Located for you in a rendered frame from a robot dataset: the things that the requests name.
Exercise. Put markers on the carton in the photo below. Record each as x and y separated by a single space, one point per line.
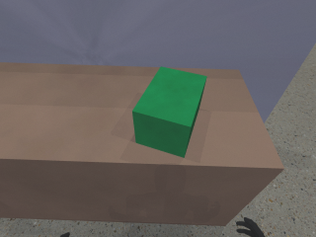
165 115

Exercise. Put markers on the pedestal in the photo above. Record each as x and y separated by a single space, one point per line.
68 148

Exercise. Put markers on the right robot hand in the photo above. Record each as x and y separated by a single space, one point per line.
254 231

